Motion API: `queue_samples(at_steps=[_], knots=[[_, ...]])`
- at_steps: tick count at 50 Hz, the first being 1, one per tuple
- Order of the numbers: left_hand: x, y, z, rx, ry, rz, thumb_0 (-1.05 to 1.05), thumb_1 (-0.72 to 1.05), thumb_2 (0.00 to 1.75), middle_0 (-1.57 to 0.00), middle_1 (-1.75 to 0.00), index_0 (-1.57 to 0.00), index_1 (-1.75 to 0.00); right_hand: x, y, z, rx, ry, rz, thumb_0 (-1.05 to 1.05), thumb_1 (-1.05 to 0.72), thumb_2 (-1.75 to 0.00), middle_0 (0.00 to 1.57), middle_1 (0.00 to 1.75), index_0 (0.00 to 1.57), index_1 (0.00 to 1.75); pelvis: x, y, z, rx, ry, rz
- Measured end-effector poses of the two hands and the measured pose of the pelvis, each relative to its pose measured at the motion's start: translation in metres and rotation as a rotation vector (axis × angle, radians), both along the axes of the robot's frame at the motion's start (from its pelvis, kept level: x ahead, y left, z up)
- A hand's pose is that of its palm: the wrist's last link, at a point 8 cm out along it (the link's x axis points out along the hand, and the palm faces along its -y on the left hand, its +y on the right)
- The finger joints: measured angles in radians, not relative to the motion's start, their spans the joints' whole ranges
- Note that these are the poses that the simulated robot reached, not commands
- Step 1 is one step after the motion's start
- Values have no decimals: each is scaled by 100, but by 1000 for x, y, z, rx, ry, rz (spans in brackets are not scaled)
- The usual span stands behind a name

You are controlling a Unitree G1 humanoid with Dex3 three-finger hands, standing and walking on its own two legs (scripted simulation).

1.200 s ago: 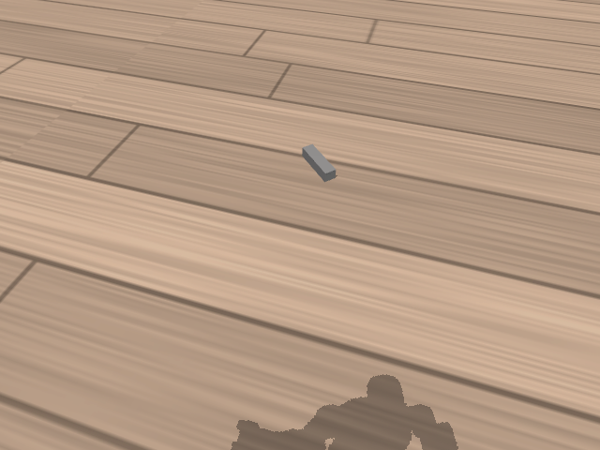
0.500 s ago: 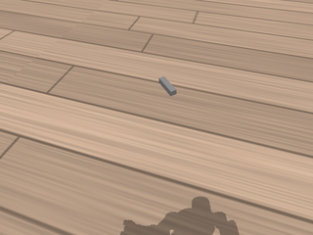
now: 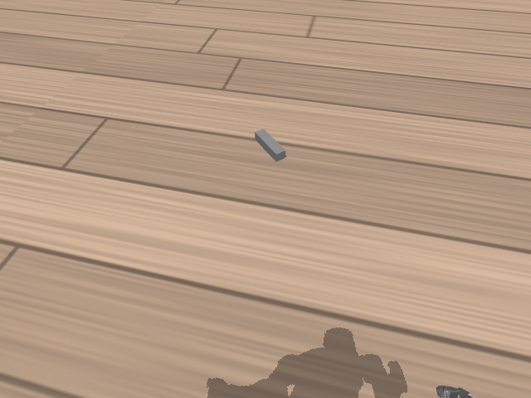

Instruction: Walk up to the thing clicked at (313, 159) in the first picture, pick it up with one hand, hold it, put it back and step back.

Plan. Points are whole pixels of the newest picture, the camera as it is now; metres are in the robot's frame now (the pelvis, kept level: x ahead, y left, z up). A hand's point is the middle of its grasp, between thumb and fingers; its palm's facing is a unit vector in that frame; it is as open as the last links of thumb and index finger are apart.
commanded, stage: walk up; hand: left
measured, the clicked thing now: (269, 144) +1.49 -0.01 -0.75
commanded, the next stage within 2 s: none
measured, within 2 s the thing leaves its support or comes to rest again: neither
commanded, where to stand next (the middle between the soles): +1.10 +0.22 m, yaw -57 degrees
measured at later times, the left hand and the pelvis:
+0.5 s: hand (149, 305) +0.30 +0.24 -0.13, palm faces -0.28 -0.84 -0.47, open 7.4 cm; pelvis +0.16 -0.02 -0.02, yaw -19 degrees
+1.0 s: hand (195, 165) +0.68 +0.20 -0.13, palm faces -0.55 -0.66 -0.50, open 7.4 cm; pelvis +0.42 +0.03 -0.02, yaw -33 degrees
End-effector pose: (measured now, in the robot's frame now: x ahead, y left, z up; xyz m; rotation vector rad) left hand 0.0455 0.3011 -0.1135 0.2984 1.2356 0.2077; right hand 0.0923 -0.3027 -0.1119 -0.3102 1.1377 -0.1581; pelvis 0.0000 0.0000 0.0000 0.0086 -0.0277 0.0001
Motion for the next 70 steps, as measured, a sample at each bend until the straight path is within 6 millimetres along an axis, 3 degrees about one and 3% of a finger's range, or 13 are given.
queue_samples(at_steps=[5,12,15,18,26,33,36,40,49,54,58,65,70], knots=[[31,12,3,53,77,-112,1,90,90,-21,-30,-20,-30,-12,-22,5,-21,-115,-122,0,-90,-90,21,30,21,30,14,2,-7,5,19,-105],[142,-2,23,110,-64,-261,1,90,90,-21,-30,-20,-30,-41,-57,-14,-28,-36,-238,0,-90,-90,21,30,20,30,57,-19,-18,10,-4,-203],[184,-9,21,159,-171,-289,1,90,90,-21,-30,-20,-30,-34,-70,-32,-26,6,-255,0,-90,-90,21,30,20,30,75,-31,-35,-27,-17,-216],[205,-18,23,159,-191,-288,1,91,90,-21,-30,-20,-30,-9,-69,-32,-2,3,-263,1,-90,-90,20,30,20,30,97,-33,-32,-52,-25,-253],[268,-24,20,120,-118,-376,1,90,90,-21,-30,-20,-30,78,-51,-4,15,-127,-280,1,-90,-90,21,30,20,30,171,-19,-17,-62,-24,-350],[386,7,-10,131,-87,-501,1,90,90,-21,-30,-21,-30,125,-34,0,-81,-119,-377,0,-90,-90,21,30,20,30,264,16,-38,-57,10,-425],[449,14,-22,165,-80,-553,1,90,90,-21,-30,-21,-30,128,-14,-2,-119,-110,-459,0,-90,-90,21,30,20,30,293,30,-45,-28,6,-461],[521,-4,-9,139,-120,-623,1,90,90,-21,-30,-20,-30,120,23,4,-81,-20,-568,0,-90,-90,21,30,20,30,326,36,-29,-16,11,-498],[639,-59,26,118,-207,-754,1,90,90,-21,-30,-20,-30,126,73,-14,17,111,-687,0,-90,-90,21,30,20,30,407,35,-16,2,8,-573],[683,-65,24,149,-300,-756,0,90,90,-21,-30,-20,-30,174,71,-48,55,106,-681,1,-90,-90,21,30,20,30,444,30,-37,-32,2,-599],[698,-48,29,161,-289,-724,0,90,90,-21,-30,-21,-30,234,63,-49,53,37,-644,1,-90,-90,21,30,20,30,474,38,-35,-54,0,-620],[734,7,23,212,-202,-732,0,90,90,-21,-30,-21,-30,325,49,-32,-17,-77,-608,0,-90,-90,21,30,20,30,536,65,-37,-40,6,-662],[789,58,5,257,-138,-748,1,89,90,-22,-30,-21,-30,377,55,-21,-110,-96,-614,0,-90,-90,21,30,20,30,594,97,-52,-34,31,-690]])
